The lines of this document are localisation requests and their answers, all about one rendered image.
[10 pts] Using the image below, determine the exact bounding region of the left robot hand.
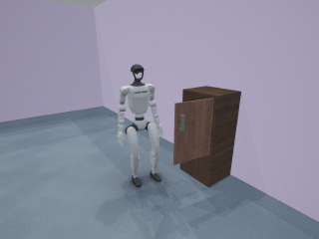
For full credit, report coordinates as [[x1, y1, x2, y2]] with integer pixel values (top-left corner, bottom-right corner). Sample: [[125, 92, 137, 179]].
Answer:
[[156, 122, 163, 137]]

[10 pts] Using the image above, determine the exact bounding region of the robot left foot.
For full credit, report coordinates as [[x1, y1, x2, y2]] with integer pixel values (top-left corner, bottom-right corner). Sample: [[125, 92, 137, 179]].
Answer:
[[150, 170, 161, 182]]

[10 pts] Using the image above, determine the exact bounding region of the robot left upper arm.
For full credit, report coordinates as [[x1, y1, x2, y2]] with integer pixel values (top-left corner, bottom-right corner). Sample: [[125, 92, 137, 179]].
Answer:
[[146, 84, 157, 108]]

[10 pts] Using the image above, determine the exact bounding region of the robot right upper arm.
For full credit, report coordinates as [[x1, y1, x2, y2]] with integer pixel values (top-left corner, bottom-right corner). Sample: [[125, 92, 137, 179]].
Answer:
[[119, 86, 130, 112]]

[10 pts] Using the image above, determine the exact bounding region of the right robot hand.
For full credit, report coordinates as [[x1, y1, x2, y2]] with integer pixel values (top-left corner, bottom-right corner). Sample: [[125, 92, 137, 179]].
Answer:
[[117, 130, 126, 147]]

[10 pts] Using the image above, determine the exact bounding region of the robot right forearm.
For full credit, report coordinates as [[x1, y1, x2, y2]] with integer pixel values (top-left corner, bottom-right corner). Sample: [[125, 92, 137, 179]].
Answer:
[[118, 106, 125, 130]]

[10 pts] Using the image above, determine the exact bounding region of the handle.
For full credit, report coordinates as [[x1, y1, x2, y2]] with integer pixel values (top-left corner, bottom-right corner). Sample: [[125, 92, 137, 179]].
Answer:
[[179, 114, 185, 131]]

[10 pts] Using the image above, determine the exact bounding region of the robot left forearm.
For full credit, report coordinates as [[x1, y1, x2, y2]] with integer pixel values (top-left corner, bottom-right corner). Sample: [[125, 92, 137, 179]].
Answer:
[[151, 106, 160, 123]]

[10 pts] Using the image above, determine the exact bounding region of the cupboard door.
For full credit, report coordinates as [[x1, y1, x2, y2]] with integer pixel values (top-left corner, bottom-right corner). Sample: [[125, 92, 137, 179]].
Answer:
[[173, 98, 214, 165]]

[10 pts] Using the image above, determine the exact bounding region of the robot left shin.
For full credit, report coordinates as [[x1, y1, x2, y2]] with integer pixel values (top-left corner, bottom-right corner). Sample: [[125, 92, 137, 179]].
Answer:
[[151, 154, 160, 174]]

